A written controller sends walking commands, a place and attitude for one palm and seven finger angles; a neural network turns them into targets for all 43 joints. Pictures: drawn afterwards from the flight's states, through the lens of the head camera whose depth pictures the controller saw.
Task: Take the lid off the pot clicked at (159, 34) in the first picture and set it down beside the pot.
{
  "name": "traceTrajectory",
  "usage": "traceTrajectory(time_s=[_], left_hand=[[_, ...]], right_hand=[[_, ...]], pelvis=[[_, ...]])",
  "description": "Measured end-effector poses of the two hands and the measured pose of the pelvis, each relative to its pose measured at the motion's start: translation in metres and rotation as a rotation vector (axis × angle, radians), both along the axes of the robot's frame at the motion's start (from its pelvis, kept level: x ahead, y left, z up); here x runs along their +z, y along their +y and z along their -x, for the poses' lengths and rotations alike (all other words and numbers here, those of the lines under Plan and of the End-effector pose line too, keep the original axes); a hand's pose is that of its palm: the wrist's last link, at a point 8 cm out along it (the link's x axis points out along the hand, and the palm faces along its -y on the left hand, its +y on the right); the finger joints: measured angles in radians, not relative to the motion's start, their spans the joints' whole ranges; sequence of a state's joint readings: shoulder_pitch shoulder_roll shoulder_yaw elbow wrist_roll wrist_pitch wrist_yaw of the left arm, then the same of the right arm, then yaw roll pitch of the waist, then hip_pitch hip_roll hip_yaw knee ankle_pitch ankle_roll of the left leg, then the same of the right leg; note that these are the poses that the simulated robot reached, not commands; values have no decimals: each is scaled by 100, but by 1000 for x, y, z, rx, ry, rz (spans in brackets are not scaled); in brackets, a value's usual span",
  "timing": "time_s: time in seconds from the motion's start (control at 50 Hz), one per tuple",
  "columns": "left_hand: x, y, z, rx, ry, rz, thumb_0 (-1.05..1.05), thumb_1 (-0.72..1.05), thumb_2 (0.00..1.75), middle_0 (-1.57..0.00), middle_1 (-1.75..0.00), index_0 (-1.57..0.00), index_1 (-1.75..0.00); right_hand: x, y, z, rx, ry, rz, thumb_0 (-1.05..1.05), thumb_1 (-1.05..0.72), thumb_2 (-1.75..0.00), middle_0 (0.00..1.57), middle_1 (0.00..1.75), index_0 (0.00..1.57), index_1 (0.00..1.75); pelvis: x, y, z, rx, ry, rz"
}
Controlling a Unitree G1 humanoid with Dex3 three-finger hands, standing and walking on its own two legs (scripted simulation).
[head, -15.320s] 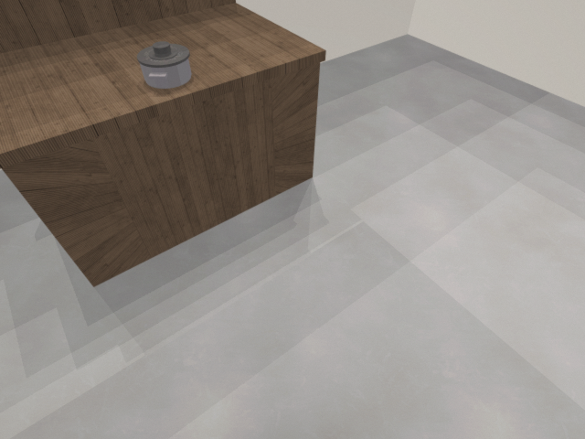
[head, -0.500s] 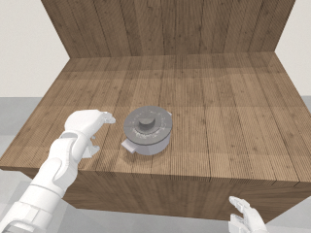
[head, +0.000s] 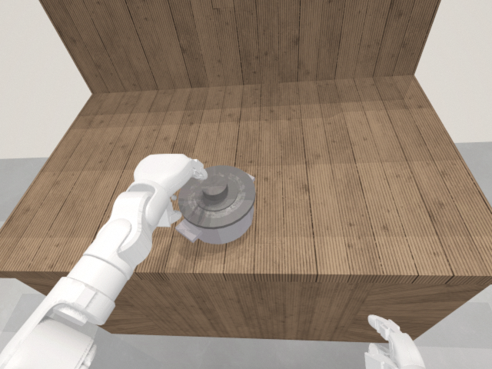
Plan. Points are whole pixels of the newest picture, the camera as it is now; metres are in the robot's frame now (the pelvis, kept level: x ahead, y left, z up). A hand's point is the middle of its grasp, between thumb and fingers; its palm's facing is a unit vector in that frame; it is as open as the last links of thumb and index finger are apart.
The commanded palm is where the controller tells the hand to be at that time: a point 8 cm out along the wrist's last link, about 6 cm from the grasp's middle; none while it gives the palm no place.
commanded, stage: move the open hand above the knob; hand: left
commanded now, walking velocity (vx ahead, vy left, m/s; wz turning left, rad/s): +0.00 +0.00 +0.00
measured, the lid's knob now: (214, 187) +0.46 +0.09 +0.00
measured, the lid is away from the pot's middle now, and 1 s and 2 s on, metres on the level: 0.00 0.00 0.00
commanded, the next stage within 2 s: lower the open fingers around the knob in 1.28 s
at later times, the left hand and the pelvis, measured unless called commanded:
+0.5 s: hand (207, 179) +0.42 +0.09 +0.07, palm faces -0.29 -0.02 -0.96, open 10.2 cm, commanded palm +0.42 +0.09 +0.14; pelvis +0.00 +0.01 +0.00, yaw -1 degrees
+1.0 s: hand (204, 177) +0.43 +0.09 +0.07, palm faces -0.28 -0.03 -0.96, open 10.2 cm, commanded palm +0.41 +0.10 +0.14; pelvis +0.00 +0.01 +0.00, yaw -1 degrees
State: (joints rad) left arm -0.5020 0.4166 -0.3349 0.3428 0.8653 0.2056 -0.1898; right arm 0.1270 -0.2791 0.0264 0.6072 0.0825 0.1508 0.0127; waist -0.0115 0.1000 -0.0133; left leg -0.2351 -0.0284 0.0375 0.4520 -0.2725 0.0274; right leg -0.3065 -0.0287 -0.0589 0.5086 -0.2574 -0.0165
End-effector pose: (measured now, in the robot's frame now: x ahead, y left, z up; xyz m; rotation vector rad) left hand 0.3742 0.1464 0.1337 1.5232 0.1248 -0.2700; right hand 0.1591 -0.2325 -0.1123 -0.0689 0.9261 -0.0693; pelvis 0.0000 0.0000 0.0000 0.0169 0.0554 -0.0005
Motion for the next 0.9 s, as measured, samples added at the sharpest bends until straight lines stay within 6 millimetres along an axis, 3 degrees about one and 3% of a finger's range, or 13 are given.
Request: traceTrajectory(time_s=[0.06,0.18,0.26,0.38,0.56,0.68,0.78,0.9], left_hand=[[5,-1,-8,31,-20,15,0,-25,131,-83,-9,-83,-8],[-10,-15,-17,34,45,-11,-1,-25,131,-82,-9,-82,-8],[-2,-28,-25,-17,27,-2,-1,-25,131,-83,-9,-82,-8],[1,-28,-44,45,16,-11,0,-25,131,-82,-9,-82,-8],[2,-61,-49,-39,18,7,-1,-25,131,-83,-9,-82,-8],[3,-55,-61,39,1,0,0,-25,131,-82,-9,-82,-8],[-4,-55,-54,35,38,2,0,-25,131,-82,-9,-82,-8],[2,-54,-50,7,21,2,0,-25,131,-83,-9,-82,-8]], right_hand=[[-3,-1,7,-7,22,-6,1,-91,-90,20,30,20,29],[-8,-2,20,-31,57,-12,1,-91,-90,20,30,20,30],[-9,-2,26,-52,65,4,1,-91,-90,20,30,20,30],[-12,-2,40,-71,100,0,1,-91,-90,20,30,20,29],[-17,0,50,-94,133,8,1,-91,-90,20,30,20,30],[-17,3,57,-105,139,-3,1,-91,-90,20,30,20,29],[-17,3,55,-99,140,-6,1,-91,-90,20,30,20,30],[-13,2,45,-91,110,8,1,-91,-90,20,30,20,30]], pelvis=[[0,0,0,1,8,0],[-1,2,2,-5,17,-2],[-1,3,1,-6,18,-1],[-2,5,1,-13,34,-3],[-2,11,-1,-17,44,-1],[-2,10,-3,-32,56,-5],[-1,11,-3,-24,56,-1],[-1,11,-3,-20,46,0]])
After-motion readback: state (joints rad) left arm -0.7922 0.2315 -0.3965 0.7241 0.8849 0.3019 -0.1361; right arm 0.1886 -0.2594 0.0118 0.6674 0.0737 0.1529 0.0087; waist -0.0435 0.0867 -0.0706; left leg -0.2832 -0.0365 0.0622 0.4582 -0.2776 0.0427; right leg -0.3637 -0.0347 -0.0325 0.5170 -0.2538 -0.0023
